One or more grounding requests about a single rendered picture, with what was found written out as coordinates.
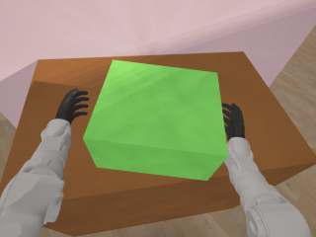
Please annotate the robot left hand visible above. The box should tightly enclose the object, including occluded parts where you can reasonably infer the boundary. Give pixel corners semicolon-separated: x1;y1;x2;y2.
55;88;90;124

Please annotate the robot left upper arm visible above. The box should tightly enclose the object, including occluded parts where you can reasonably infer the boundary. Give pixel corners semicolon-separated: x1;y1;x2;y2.
0;172;65;237

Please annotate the robot right forearm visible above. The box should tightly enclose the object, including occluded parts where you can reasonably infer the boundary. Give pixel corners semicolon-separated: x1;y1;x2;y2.
224;137;312;237

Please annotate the robot right hand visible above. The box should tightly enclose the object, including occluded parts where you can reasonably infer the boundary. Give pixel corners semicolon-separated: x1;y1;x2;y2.
221;103;245;141

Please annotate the robot left forearm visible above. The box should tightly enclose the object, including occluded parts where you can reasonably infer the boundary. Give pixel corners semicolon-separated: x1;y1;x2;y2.
0;118;72;217

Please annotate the pedestal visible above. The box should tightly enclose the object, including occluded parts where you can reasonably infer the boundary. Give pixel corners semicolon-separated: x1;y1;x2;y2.
0;51;316;237

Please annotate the carton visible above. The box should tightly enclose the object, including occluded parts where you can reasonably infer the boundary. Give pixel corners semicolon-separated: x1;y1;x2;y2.
83;59;228;181

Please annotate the robot right upper arm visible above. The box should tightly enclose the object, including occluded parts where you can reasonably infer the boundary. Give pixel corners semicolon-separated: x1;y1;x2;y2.
246;202;311;237

